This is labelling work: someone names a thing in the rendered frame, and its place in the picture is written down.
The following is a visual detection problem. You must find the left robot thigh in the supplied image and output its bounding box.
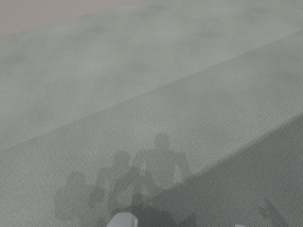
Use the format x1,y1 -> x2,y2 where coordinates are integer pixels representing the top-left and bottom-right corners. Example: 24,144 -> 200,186
106,212 -> 138,227

